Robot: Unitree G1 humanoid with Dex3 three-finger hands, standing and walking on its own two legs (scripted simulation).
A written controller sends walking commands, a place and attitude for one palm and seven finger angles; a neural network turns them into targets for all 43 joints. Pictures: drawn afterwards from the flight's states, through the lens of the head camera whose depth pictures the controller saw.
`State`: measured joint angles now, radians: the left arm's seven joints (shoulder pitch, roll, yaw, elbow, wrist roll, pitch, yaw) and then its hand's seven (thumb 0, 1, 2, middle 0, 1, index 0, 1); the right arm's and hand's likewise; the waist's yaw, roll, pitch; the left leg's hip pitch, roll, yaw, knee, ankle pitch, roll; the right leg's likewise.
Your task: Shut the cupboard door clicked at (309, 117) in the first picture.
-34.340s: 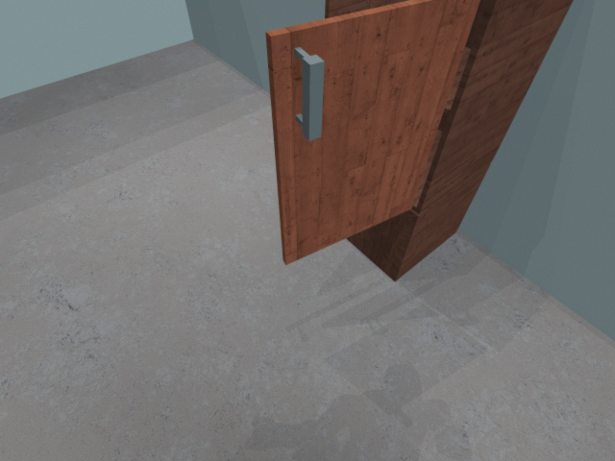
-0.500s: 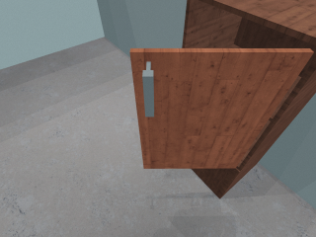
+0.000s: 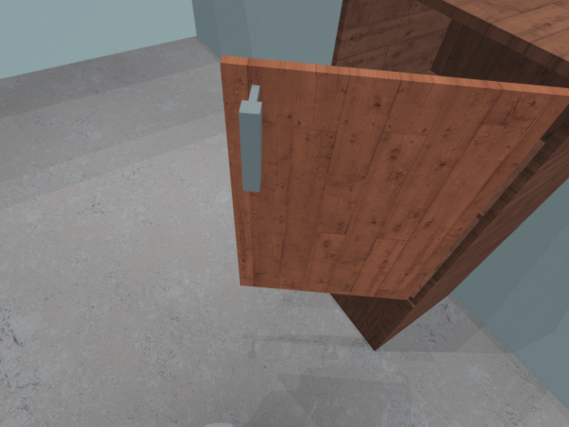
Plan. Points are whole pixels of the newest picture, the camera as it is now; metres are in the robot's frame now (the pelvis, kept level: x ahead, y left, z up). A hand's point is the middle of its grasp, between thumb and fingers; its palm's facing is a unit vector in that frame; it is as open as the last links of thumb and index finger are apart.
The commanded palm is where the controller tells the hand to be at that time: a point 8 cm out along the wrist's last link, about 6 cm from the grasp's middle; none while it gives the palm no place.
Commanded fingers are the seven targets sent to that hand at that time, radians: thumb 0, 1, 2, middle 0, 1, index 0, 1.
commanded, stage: shuffle to correct the standing spot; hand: left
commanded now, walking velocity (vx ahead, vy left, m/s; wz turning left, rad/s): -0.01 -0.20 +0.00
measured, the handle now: (253, 140) +0.44 +0.09 +0.16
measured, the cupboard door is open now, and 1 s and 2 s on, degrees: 53 53 53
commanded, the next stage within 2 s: come to a stop and stand still in 0.32 s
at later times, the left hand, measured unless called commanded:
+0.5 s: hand out of the picture +0.07 +0.09 -0.17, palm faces -0.02 -0.98 -0.22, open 7.4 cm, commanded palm none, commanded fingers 0.00 0.90 0.90 -0.20 -0.30 -0.20 -0.30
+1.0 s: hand out of the picture +0.00 +0.06 -0.17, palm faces +0.00 -0.97 -0.22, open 7.3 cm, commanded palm none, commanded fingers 0.00 0.90 0.90 -0.20 -0.30 -0.20 -0.30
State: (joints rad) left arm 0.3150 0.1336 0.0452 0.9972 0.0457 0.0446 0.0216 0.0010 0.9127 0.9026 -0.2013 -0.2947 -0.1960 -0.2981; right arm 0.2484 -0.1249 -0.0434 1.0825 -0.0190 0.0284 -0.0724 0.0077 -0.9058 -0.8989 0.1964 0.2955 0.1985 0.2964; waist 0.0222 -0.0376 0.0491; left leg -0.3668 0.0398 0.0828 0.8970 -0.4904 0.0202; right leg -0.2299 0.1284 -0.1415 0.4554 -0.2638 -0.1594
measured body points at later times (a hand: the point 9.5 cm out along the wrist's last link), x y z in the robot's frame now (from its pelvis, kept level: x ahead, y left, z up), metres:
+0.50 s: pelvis -0.01 -0.11 -0.01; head +0.05 -0.11 +0.44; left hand +0.07 +0.14 -0.16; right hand -0.02 -0.36 -0.16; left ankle -0.03 +0.08 -0.72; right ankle +0.00 -0.25 -0.74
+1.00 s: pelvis -0.01 -0.12 +0.00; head +0.00 -0.13 +0.45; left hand +0.01 +0.11 -0.15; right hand +0.07 -0.35 -0.15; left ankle +0.00 -0.04 -0.73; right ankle -0.02 -0.26 -0.73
